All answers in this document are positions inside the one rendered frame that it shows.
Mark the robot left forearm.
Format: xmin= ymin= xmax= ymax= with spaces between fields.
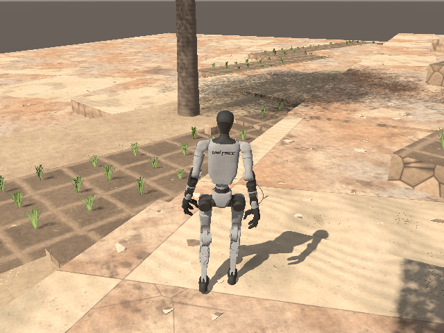
xmin=184 ymin=167 xmax=198 ymax=200

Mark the robot right hand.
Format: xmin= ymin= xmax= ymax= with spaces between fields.
xmin=244 ymin=208 xmax=260 ymax=229

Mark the robot left upper arm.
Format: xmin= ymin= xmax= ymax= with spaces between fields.
xmin=191 ymin=139 xmax=210 ymax=178

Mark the left robot shin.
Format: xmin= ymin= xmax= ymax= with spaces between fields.
xmin=199 ymin=233 xmax=210 ymax=283

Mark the robot left hand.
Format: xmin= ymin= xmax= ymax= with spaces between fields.
xmin=182 ymin=198 xmax=198 ymax=216

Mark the humanoid robot head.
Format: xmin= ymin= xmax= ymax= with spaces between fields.
xmin=212 ymin=110 xmax=236 ymax=144

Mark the robot right upper arm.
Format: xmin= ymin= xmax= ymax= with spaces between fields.
xmin=239 ymin=141 xmax=253 ymax=181

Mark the robot right forearm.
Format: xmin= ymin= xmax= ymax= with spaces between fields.
xmin=246 ymin=171 xmax=259 ymax=209

